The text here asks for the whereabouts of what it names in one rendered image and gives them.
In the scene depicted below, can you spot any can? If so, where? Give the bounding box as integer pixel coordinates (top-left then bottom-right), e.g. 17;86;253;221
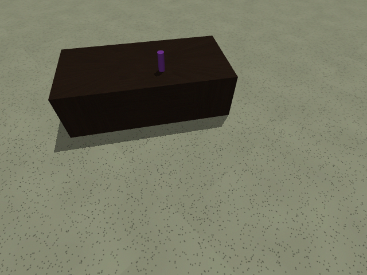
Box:
157;50;165;72

